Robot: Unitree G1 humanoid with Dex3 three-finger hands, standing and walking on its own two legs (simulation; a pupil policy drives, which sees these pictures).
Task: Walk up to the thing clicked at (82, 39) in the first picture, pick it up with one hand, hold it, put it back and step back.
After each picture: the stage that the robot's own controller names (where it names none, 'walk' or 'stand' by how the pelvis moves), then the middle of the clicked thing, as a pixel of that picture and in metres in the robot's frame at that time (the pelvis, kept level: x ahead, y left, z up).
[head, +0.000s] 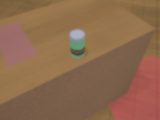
stand; (77, 44) +0.57 +0.03 +0.00
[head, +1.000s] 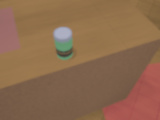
rise first; (63, 44) +0.50 +0.10 +0.03
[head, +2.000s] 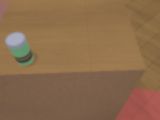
rise first; (20, 49) +0.46 +0.27 +0.03
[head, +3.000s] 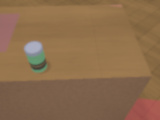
stand; (36, 57) +0.48 +0.19 +0.01
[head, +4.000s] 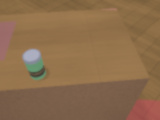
stand; (35, 65) +0.46 +0.20 +0.00
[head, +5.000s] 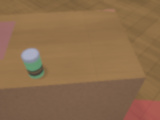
stand; (33, 64) +0.47 +0.21 +0.00
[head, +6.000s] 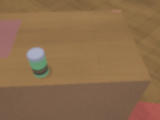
stand; (38, 63) +0.47 +0.19 +0.00
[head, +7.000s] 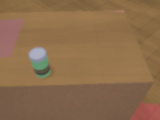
stand; (40, 63) +0.47 +0.19 +0.00
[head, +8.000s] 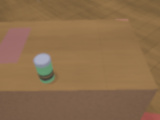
rise first; (44, 68) +0.46 +0.19 +0.00
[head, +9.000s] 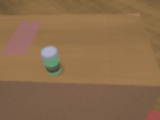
go down; (51, 61) +0.49 +0.18 +0.00
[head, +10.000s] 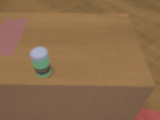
go down; (41, 62) +0.48 +0.17 +0.01
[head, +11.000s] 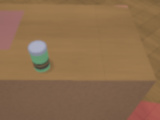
go down; (39, 57) +0.48 +0.16 +0.01
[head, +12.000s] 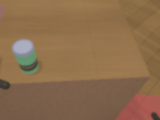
close in; (26, 57) +0.46 +0.18 +0.03
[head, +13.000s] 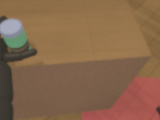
close; (16, 39) +0.49 +0.19 +0.06
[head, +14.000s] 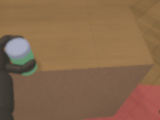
lift; (22, 57) +0.42 +0.18 +0.06
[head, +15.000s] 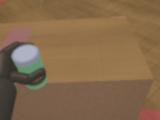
lift; (31, 68) +0.32 +0.16 +0.18
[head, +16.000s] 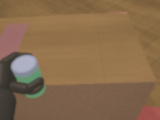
hold; (29, 77) +0.32 +0.17 +0.13
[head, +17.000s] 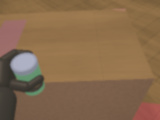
crouch; (29, 75) +0.32 +0.17 +0.13
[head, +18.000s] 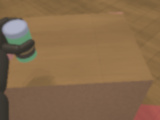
crouch; (21, 42) +0.42 +0.19 +0.19
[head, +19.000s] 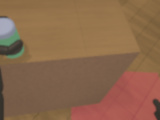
lower; (8, 39) +0.48 +0.18 +0.05
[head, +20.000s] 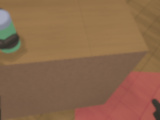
lower; (4, 32) +0.50 +0.19 +0.08
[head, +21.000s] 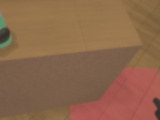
lower; out of the picture +0.51 +0.20 +0.09
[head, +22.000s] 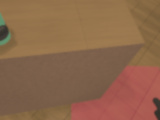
lower; out of the picture +0.51 +0.20 +0.09
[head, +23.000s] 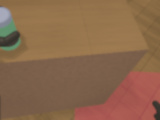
loosen; (4, 30) +0.50 +0.19 +0.09
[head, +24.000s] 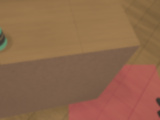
rise; out of the picture +0.50 +0.20 +0.08
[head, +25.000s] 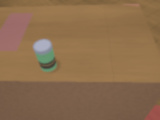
sink last; (45, 56) +0.47 +0.17 +0.04
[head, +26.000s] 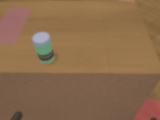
stand; (44, 48) +0.50 +0.18 +0.04
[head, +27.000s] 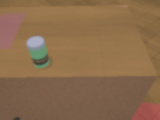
stand; (38, 52) +0.50 +0.19 +0.05
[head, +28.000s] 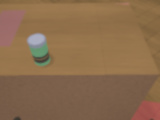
stand; (39, 50) +0.50 +0.18 +0.05
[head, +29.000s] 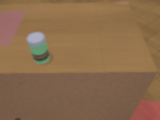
stand; (39, 48) +0.51 +0.18 +0.05
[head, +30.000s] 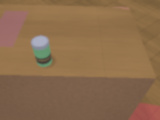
stand; (42, 51) +0.50 +0.18 +0.02
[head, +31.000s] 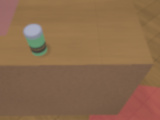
walk; (36, 40) +0.52 +0.19 +0.01
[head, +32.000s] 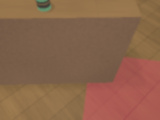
walk; out of the picture +0.75 +0.21 +0.03
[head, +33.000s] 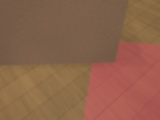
stand; out of the picture +1.05 +0.20 +0.02
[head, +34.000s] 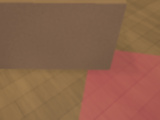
stand; out of the picture +1.08 +0.17 +0.01
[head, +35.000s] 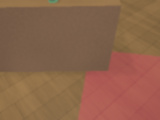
stand; out of the picture +1.09 +0.19 +0.00
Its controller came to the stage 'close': yes
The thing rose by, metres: 0.20
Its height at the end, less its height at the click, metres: +0.00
